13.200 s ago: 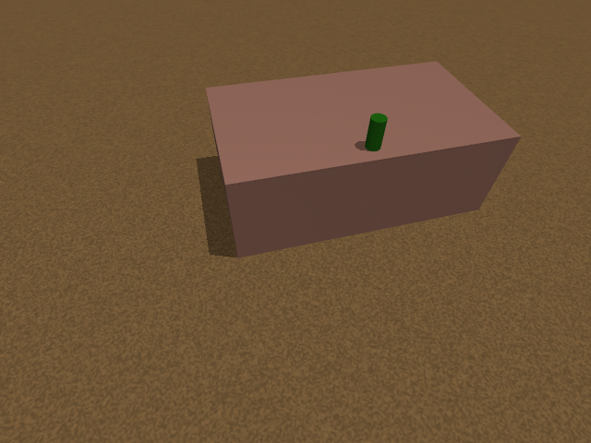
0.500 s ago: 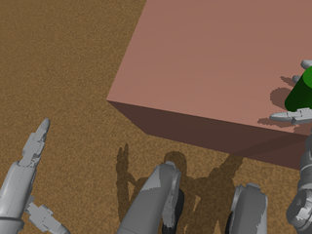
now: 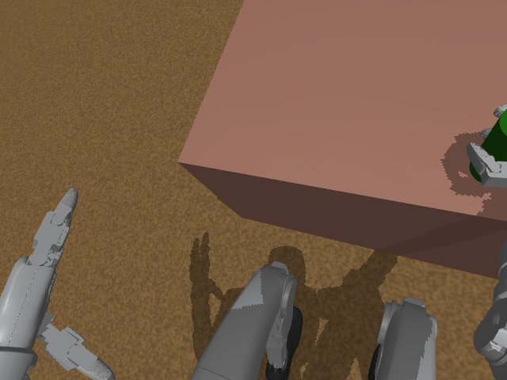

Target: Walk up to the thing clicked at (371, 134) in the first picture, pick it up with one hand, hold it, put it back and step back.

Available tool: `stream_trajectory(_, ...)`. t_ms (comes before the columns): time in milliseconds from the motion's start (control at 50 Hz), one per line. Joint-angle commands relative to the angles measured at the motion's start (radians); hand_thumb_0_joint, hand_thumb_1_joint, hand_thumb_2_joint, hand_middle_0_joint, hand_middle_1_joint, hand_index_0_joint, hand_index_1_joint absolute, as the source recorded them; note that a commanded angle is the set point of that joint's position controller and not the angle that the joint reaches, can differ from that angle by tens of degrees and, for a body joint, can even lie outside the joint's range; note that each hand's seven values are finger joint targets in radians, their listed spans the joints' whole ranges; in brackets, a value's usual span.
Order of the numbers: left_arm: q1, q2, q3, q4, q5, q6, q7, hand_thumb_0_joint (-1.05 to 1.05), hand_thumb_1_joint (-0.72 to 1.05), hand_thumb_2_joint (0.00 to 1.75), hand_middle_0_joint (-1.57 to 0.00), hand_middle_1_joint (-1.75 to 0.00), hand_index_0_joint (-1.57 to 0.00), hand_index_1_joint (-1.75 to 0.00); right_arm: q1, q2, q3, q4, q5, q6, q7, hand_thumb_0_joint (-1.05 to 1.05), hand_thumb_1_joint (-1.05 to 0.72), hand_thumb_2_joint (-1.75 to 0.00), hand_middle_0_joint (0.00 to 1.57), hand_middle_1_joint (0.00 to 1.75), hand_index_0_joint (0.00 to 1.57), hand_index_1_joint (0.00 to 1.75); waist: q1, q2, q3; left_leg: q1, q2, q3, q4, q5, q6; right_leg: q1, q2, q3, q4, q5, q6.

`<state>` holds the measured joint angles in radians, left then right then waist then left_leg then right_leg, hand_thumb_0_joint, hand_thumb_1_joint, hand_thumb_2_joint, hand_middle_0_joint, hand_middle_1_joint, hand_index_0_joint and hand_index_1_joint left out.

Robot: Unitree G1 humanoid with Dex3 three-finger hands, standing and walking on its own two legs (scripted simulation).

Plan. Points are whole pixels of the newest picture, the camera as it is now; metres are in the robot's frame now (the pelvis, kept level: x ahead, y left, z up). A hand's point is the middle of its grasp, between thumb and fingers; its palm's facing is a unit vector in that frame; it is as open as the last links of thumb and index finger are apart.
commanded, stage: settle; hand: right
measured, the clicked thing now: out of the picture +0.51 -0.22 -0.05
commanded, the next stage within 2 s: lift in 0.96 s
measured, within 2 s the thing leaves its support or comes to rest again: leaves its support in 0.06 s
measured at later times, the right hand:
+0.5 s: hand out of the picture +0.51 -0.22 +0.02, palm faces +0.19 +0.98 +0.01, open 8.4 cm
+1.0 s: hand out of the picture +0.51 -0.22 +0.04, palm faces +0.19 +0.98 +0.00, open 8.4 cm
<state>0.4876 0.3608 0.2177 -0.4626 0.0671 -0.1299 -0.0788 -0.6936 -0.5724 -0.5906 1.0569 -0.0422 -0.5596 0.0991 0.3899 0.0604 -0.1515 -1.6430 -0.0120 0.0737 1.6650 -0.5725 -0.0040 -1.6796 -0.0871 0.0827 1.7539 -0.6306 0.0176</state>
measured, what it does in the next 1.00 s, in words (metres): rises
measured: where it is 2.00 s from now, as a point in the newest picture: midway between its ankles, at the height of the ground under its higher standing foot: (327, 379)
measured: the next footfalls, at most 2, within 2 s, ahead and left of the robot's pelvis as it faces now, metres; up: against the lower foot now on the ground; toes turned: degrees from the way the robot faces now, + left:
none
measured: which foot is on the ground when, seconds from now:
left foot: down 0.00-1.00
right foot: down 0.00-1.00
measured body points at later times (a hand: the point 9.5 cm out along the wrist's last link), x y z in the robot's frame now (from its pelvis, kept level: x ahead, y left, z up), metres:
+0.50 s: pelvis +0.01 +0.00 +0.04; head +0.18 -0.08 +0.45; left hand +0.19 +0.26 +0.15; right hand +0.49 -0.27 +0.02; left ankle +0.09 +0.13 -0.50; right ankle +0.07 -0.13 -0.50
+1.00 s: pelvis +0.02 +0.00 +0.07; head +0.19 -0.08 +0.48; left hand +0.20 +0.26 +0.15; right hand +0.50 -0.27 +0.05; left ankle +0.09 +0.13 -0.50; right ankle +0.07 -0.13 -0.50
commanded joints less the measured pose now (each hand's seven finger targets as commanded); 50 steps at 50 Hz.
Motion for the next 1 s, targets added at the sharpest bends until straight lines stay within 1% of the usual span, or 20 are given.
stream_trajectory(0,0.052,0.163,0.136,-0.151,-0.014,-0.038,0.032,0.00,-0.54,0.05,-0.05,-0.05,-0.05,-0.05,-0.375,-0.210,0.014,-0.306,0.027,-0.065,-0.001,0.00,-0.36,-1.36,1.41,1.50,1.44,1.50,-0.060,-0.457,-0.624,0.320,-0.034,-0.015,-0.200,0.193,0.043,0.573,0.038,-0.005,-0.273,0.232,-0.015)
stream_trajectory(40,0.055,0.166,0.130,-0.177,-0.014,-0.035,0.036,0.00,-0.54,0.05,-0.05,-0.05,-0.05,-0.05,-0.396,-0.219,0.023,-0.363,0.023,-0.056,-0.012,0.00,-0.30,-1.36,1.40,1.50,1.44,1.50,-0.066,-0.434,-0.664,0.368,-0.035,-0.023,-0.228,0.190,0.038,0.588,0.038,-0.010,-0.279,0.212,-0.019)
stream_trajectory(80,0.074,0.142,0.109,-0.119,-0.012,-0.025,0.037,0.00,-0.54,0.05,-0.05,-0.05,-0.05,-0.05,-0.364,-0.169,0.047,-0.315,0.027,-0.039,-0.015,0.00,-0.32,-1.37,1.42,1.52,1.46,1.52,-0.067,-0.449,-0.608,0.361,-0.037,-0.022,-0.243,0.181,0.040,0.584,0.041,-0.015,-0.299,0.201,-0.015)
stream_trajectory(100,0.095,0.125,0.095,-0.075,-0.014,-0.021,0.037,0.00,-0.54,0.05,-0.05,-0.06,-0.06,-0.05,-0.358,-0.140,0.061,-0.292,0.032,-0.034,-0.016,0.00,-0.33,-1.39,1.43,1.53,1.47,1.53,-0.052,-0.439,-0.569,0.341,-0.038,-0.021,-0.252,0.177,0.039,0.576,0.042,-0.015,-0.302,0.195,-0.016)
stream_trajectory(180,0.052,0.153,0.106,-0.084,-0.008,-0.015,0.042,0.00,-0.55,0.06,-0.05,-0.05,-0.05,-0.06,-0.344,-0.184,0.038,-0.281,0.023,-0.020,-0.039,0.00,-0.35,-1.38,1.45,1.53,1.49,1.53,-0.068,-0.405,-0.558,0.342,-0.037,-0.017,-0.259,0.196,0.039,0.606,0.036,-0.010,-0.317,0.240,-0.018)
stream_trajectory(240,0.049,0.125,0.077,-0.048,-0.007,-0.010,0.040,0.00,-0.56,0.06,-0.05,-0.05,-0.05,-0.06,-0.349,-0.117,0.060,-0.219,0.036,-0.020,-0.041,0.00,-0.31,-1.35,1.43,1.51,1.48,1.51,-0.048,-0.328,-0.493,0.372,-0.039,-0.019,-0.290,0.187,0.035,0.536,0.042,-0.008,-0.331,0.190,-0.029)
stream_trajectory(320,0.003,0.166,0.097,-0.100,-0.006,-0.011,0.051,0.00,-0.56,0.06,-0.05,-0.05,-0.05,-0.05,-0.369,-0.174,0.047,-0.225,0.022,-0.030,-0.033,0.00,-0.34,-1.34,1.42,1.49,1.46,1.49,-0.061,-0.299,-0.547,0.424,-0.036,-0.024,-0.309,0.173,0.034,0.568,0.041,-0.003,-0.357,0.178,-0.028)
stream_trajectory(400,0.045,0.134,0.079,-0.089,-0.007,-0.013,0.051,0.00,-0.55,0.05,-0.05,-0.05,-0.05,-0.05,-0.359,-0.135,0.057,-0.198,0.033,-0.028,-0.017,0.00,-0.32,-1.34,1.38,1.48,1.42,1.48,-0.050,-0.286,-0.542,0.480,-0.034,-0.041,-0.348,0.198,0.029,0.563,0.045,-0.013,-0.359,0.187,-0.034)
stream_trajectory(460,0.056,0.111,0.050,-0.041,-0.008,-0.013,0.050,0.00,-0.55,0.05,-0.05,-0.05,-0.05,-0.05,-0.377,-0.151,0.055,-0.202,0.039,-0.031,-0.010,0.00,-0.34,-1.35,1.38,1.49,1.42,1.49,-0.078,-0.342,-0.529,0.440,-0.035,-0.029,-0.334,0.200,0.037,0.606,0.046,-0.012,-0.382,0.215,-0.023)
stream_trajectory(540,0.044,0.120,0.065,-0.028,0.000,-0.015,0.053,0.00,-0.55,0.05,-0.05,-0.05,-0.05,-0.05,-0.394,-0.165,0.053,-0.224,0.033,-0.038,-0.018,0.00,-0.31,-1.35,1.37,1.48,1.41,1.48,-0.081,-0.350,-0.545,0.460,-0.035,-0.030,-0.347,0.224,0.035,0.643,0.043,-0.015,-0.387,0.248,-0.022)
stream_trajectory(600,0.027,0.103,0.034,-0.033,0.005,-0.017,0.050,0.00,-0.55,0.05,-0.05,-0.05,-0.05,-0.05,-0.410,-0.146,0.066,-0.244,0.038,-0.049,-0.021,0.00,-0.33,-1.37,1.37,1.50,1.42,1.50,-0.094,-0.364,-0.559,0.472,-0.039,-0.024,-0.348,0.239,0.038,0.661,0.045,-0.013,-0.403,0.267,-0.020)
stream_trajectory(620,0.034,0.109,0.045,-0.033,0.005,-0.016,0.052,0.00,-0.55,0.05,-0.05,-0.05,-0.05,-0.05,-0.398,-0.165,0.058,-0.246,0.033,-0.048,-0.024,0.00,-0.32,-1.37,1.37,1.50,1.41,1.50,-0.091,-0.366,-0.570,0.485,-0.038,-0.026,-0.353,0.256,0.036,0.679,0.043,-0.013,-0.399,0.289,-0.022)
stream_trajectory(680,0.044,0.122,0.051,0.005,0.007,-0.009,0.054,0.00,-0.55,0.05,-0.05,-0.05,-0.05,-0.05,-0.391,-0.123,0.084,-0.216,0.035,-0.046,-0.019,0.00,-0.33,-1.36,1.38,1.50,1.42,1.50,-0.068,-0.379,-0.550,0.451,-0.040,-0.011,-0.351,0.253,0.039,0.723,0.041,-0.005,-0.414,0.318,-0.013)
stream_trajectory(700,0.035,0.111,0.036,0.000,0.011,-0.009,0.051,0.00,-0.56,0.05,-0.05,-0.05,-0.05,-0.05,-0.403,-0.134,0.079,-0.254,0.036,-0.051,-0.022,0.00,-0.32,-1.37,1.36,1.49,1.40,1.49,-0.091,-0.400,-0.568,0.450,-0.042,-0.010,-0.348,0.263,0.041,0.737,0.039,-0.002,-0.419,0.346,-0.014)
stream_trajectory(740,0.043,0.112,0.035,-0.004,0.007,-0.004,0.051,0.00,-0.56,0.05,-0.05,-0.05,-0.05,-0.05,-0.387,-0.136,0.073,-0.235,0.036,-0.047,-0.021,0.00,-0.32,-1.36,1.36,1.49,1.40,1.49,-0.080,-0.377,-0.571,0.466,-0.042,-0.007,-0.361,0.264,0.040,0.744,0.041,-0.001,-0.423,0.341,-0.014)
stream_trajectory(800,0.031,0.113,0.032,0.004,0.010,0.000,0.050,0.00,-0.55,0.05,-0.05,-0.05,-0.05,-0.05,-0.385,-0.136,0.071,-0.242,0.041,-0.047,-0.024,0.00,-0.34,-1.37,1.37,1.50,1.41,1.50,-0.101,-0.384,-0.575,0.480,-0.041,-0.011,-0.365,0.281,0.039,0.759,0.040,-0.005,-0.429,0.368,-0.015)
stream_trajectory(840,0.046,0.106,0.029,0.034,0.008,0.004,0.049,0.00,-0.56,0.05,-0.05,-0.05,-0.05,-0.05,-0.365,-0.100,0.083,-0.199,0.045,-0.042,-0.021,0.00,-0.33,-1.36,1.35,1.48,1.39,1.48,-0.087,-0.350,-0.525,0.473,-0.042,-0.005,-0.373,0.267,0.038,0.732,0.042,-0.002,-0.440,0.343,-0.014)
stream_trajectory(900,0.026,0.121,0.040,0.010,0.007,0.007,0.050,0.00,-0.55,0.05,-0.05,-0.05,-0.05,-0.05,-0.355,-0.127,0.063,-0.199,0.041,-0.042,-0.022,0.00,-0.35,-1.37,1.35,1.49,1.40,1.49,-0.092,-0.330,-0.537,0.496,-0.041,-0.006,-0.383,0.275,0.037,0.738,0.042,-0.002,-0.447,0.349,-0.016)
stream_trajectory(960,0.049,0.084,0.008,0.038,0.009,0.008,0.046,0.00,-0.55,0.05,-0.05,-0.05,-0.05,-0.05,-0.365,-0.090,0.079,-0.199,0.050,-0.047,-0.013,0.00,-0.37,-1.40,1.36,1.51,1.41,1.51,-0.089,-0.328,-0.518,0.506,-0.040,-0.013,-0.394,0.297,0.034,0.726,0.043,-0.008,-0.441,0.360,-0.021)
stream_trajectory(980,0.028,0.091,0.017,0.016,0.005,0.005,0.047,0.00,-0.55,0.05,-0.05,-0.04,-0.04,-0.05,-0.363,-0.100,0.072,-0.214,0.054,-0.049,-0.012,0.00,-0.37,-1.40,1.36,1.51,1.40,1.51,-0.087,-0.327,-0.535,0.523,-0.038,-0.019,-0.396,0.311,0.032,0.725,0.044,-0.010,-0.438,0.367,-0.024)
